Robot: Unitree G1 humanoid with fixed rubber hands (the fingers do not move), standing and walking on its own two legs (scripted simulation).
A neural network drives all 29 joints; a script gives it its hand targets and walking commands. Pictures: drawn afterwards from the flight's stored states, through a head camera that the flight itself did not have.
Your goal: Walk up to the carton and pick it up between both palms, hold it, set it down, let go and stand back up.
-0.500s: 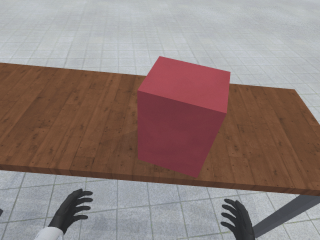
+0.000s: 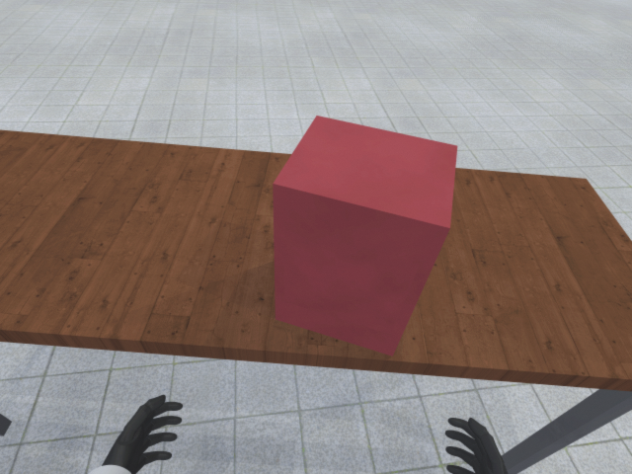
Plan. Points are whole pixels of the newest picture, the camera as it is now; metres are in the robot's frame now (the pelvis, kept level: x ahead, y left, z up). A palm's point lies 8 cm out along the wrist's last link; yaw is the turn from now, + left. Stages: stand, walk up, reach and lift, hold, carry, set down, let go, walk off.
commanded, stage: set down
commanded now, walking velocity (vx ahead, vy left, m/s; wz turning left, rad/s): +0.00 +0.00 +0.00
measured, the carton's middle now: (356, 241) +0.43 -0.03 +0.07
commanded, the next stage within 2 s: let go in 0.72 s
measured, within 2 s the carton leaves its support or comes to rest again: neither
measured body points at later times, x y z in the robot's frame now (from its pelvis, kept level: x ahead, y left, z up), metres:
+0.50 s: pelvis +0.00 +0.00 +0.00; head -0.01 +0.01 +0.45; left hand +0.16 +0.23 -0.08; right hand +0.17 -0.22 -0.08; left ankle -0.04 +0.13 -0.74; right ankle +0.02 -0.14 -0.74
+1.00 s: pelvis +0.00 -0.01 +0.00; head +0.00 +0.01 +0.45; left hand +0.17 +0.22 -0.09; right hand +0.16 -0.23 -0.09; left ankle -0.04 +0.13 -0.74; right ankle +0.02 -0.14 -0.74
